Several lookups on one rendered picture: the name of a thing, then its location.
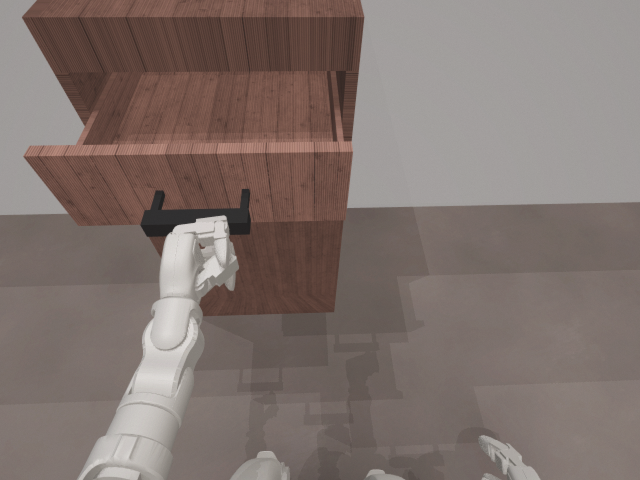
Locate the drawer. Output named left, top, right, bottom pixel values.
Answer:
left=23, top=71, right=353, bottom=226

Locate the left robot hand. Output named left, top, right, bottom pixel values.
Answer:
left=159, top=215, right=239, bottom=305

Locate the left robot shin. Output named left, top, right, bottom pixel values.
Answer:
left=256, top=451, right=277, bottom=460

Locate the handle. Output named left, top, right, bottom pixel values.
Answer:
left=140, top=189, right=251, bottom=237

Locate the left robot thigh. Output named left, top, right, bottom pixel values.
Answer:
left=229, top=458, right=290, bottom=480

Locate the cabinet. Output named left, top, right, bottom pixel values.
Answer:
left=22, top=0, right=364, bottom=316

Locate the right robot hand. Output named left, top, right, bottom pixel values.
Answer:
left=478, top=435, right=541, bottom=480

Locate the left robot forearm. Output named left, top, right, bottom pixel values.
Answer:
left=77, top=297, right=205, bottom=480

